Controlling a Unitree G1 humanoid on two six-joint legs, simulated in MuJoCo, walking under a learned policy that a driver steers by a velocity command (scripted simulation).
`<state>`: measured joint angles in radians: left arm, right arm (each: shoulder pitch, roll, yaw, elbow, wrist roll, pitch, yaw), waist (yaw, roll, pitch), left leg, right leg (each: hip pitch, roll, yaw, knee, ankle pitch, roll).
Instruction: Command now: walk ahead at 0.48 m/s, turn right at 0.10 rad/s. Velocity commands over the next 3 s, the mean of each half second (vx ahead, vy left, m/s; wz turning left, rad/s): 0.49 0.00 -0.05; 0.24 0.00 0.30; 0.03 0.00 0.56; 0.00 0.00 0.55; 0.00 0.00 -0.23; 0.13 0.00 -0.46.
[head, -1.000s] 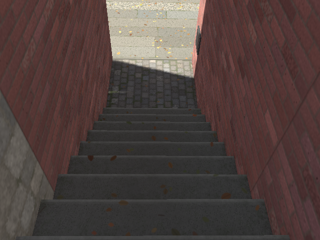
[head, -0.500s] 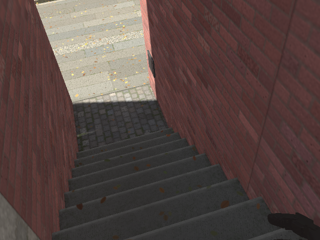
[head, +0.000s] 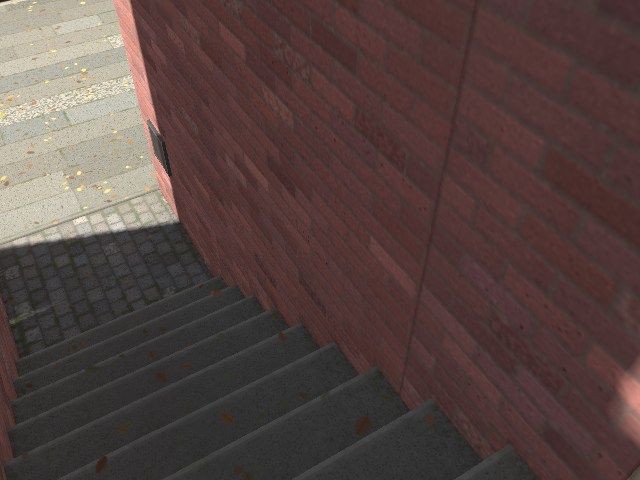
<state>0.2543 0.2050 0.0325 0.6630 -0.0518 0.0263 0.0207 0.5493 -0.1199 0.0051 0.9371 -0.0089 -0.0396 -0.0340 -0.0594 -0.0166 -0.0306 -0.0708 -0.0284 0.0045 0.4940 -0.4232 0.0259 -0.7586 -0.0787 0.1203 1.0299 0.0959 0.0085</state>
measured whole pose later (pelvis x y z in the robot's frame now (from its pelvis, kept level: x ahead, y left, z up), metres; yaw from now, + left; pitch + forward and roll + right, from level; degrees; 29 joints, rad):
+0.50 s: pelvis +0.25 -0.03 -0.11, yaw -2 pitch +0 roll -3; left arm 0.46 0.21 0.02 0.87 0.00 -0.02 0.06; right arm 0.23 -0.32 -0.07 0.71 -0.01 -0.03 0.03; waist 0.00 0.07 0.03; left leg -0.36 0.01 0.01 0.54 0.35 0.04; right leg -0.40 0.00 0.01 1.33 -0.72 0.01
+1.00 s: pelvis +0.52 -0.09 -0.34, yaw +13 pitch +0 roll +5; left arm 0.05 0.22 0.02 0.69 0.03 -0.07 -0.04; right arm 0.52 -0.20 -0.05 0.94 0.04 0.02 -0.06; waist -0.08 -0.04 -0.02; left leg -0.24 -0.21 -0.21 1.52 -0.89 0.00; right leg -0.35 -0.06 0.08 0.37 0.26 0.04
